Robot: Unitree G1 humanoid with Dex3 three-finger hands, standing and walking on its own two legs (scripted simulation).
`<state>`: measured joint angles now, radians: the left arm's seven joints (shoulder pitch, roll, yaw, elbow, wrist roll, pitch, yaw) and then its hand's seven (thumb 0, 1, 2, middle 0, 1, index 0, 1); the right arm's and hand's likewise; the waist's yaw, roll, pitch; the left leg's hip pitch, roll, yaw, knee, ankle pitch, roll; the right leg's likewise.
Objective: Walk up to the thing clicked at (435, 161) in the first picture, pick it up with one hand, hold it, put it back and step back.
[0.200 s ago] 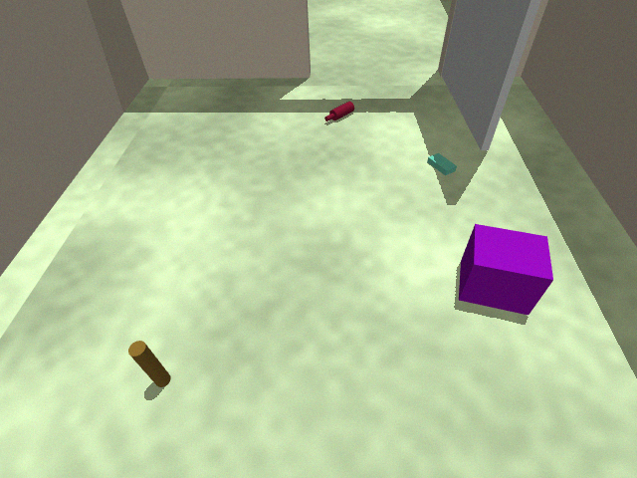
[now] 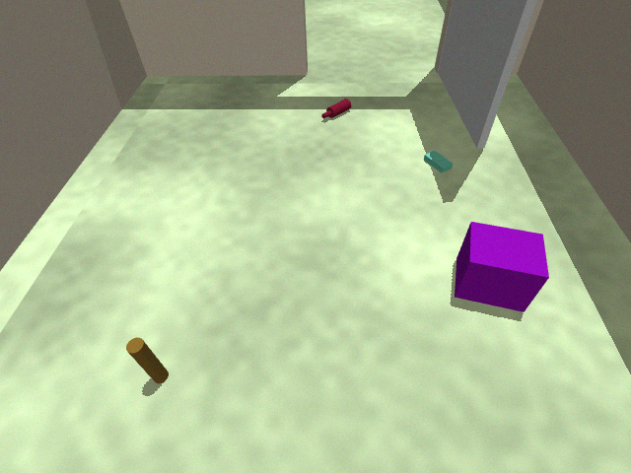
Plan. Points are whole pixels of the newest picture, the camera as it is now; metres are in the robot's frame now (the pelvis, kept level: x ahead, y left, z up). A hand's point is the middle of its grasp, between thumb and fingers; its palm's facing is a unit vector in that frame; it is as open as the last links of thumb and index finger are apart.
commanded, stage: stand
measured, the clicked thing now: (438, 161) +1.68 -0.61 -0.77
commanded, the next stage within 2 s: walk up in 0.92 s
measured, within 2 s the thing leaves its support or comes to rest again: neither
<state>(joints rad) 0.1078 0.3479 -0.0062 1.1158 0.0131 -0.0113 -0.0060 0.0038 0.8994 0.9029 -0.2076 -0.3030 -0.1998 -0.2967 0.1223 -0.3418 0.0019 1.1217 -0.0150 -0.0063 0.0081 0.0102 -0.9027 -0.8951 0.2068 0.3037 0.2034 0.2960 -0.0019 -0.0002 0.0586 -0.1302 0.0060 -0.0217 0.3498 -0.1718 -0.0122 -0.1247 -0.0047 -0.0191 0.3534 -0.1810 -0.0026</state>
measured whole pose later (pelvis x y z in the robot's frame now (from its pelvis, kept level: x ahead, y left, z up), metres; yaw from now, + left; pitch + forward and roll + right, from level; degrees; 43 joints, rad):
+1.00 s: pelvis +0.02 +0.00 +0.00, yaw +2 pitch -2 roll +0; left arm 0.15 0.36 0.05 1.07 0.03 -0.03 -0.04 0.00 0.90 0.90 -0.21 -0.30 -0.20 -0.30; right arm 0.17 -0.36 -0.03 1.07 -0.03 0.00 0.04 0.01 -0.90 -0.89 0.21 0.30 0.20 0.30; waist 0.00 0.01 0.03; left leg -0.19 0.01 -0.04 0.51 -0.38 0.03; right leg -0.13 0.00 -0.04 0.41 -0.32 -0.04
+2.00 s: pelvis +0.39 +0.08 -0.01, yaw +12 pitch -3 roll -1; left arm 0.33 0.41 0.06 0.84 0.02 -0.07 -0.07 0.00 0.90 0.90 -0.21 -0.30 -0.20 -0.30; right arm 0.27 -0.43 -0.06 0.85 -0.03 -0.05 0.08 0.01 -0.90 -0.90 0.21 0.30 0.20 0.30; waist 0.05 0.03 0.08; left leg -0.48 0.08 0.02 0.73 -0.25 0.01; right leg -0.16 -0.02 -0.12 0.48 -0.28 -0.03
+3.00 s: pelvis +0.74 +0.12 -0.03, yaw +34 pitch -2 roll +0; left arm 0.34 0.45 0.06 0.82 0.02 0.01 -0.05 0.01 0.90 0.90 -0.21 -0.30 -0.20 -0.30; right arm 0.32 -0.43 -0.06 0.78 -0.01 -0.09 0.01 0.01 -0.90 -0.89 0.21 0.30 0.20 0.30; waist 0.03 -0.07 0.09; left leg -0.38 0.01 0.06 0.68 -0.27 0.04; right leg -0.34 -0.08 -0.10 1.02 -0.52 -0.03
